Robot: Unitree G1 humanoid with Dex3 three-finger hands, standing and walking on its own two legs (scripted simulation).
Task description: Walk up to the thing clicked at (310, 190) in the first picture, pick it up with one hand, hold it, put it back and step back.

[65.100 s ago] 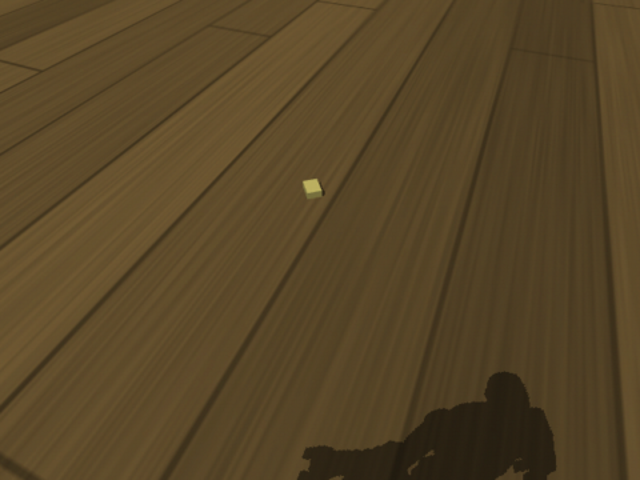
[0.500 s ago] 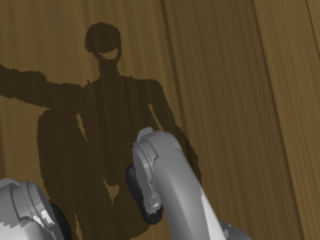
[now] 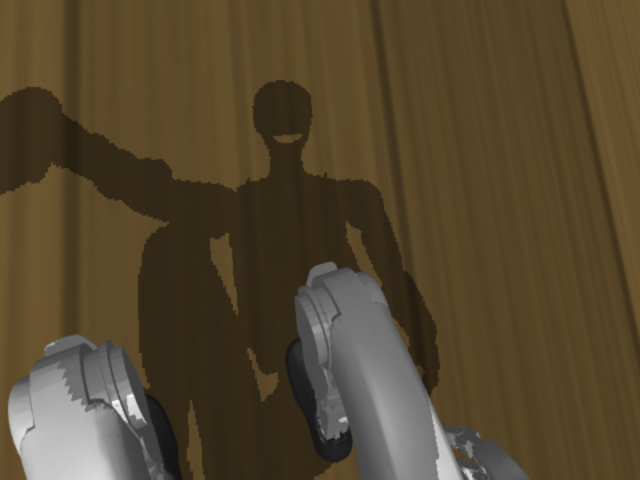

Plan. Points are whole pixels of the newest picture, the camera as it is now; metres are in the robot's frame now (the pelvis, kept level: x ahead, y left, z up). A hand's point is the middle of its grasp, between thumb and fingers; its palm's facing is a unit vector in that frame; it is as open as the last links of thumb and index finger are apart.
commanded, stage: lift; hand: left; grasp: from above
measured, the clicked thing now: out of the picture +0.52 +0.34 -0.18
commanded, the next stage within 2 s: hold in 1.62 s
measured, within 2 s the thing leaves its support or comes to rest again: neither
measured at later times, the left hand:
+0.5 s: hand out of the picture +0.42 +0.34 +0.00, palm faces -0.38 -0.19 -0.90, open 10.8 cm
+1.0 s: hand out of the picture +0.35 +0.30 +0.21, palm faces -0.40 -0.21 -0.89, open 11.0 cm
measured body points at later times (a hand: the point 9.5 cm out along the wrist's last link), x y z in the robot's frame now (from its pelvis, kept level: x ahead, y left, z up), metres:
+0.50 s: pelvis -0.01 +0.00 +0.09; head +0.19 +0.05 +0.49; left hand +0.44 +0.34 +0.05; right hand +0.10 -0.27 -0.03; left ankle +0.07 +0.13 -0.30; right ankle +0.10 -0.12 -0.30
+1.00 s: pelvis +0.01 +0.00 +0.28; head +0.13 +0.02 +0.72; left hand +0.37 +0.30 +0.26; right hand +0.16 -0.25 +0.15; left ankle +0.07 +0.13 -0.30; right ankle +0.10 -0.13 -0.30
